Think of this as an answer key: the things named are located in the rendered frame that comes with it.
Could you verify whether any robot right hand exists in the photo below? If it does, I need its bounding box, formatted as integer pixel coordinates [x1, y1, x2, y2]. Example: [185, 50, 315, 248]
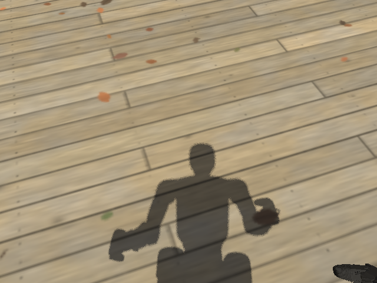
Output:
[333, 264, 377, 283]

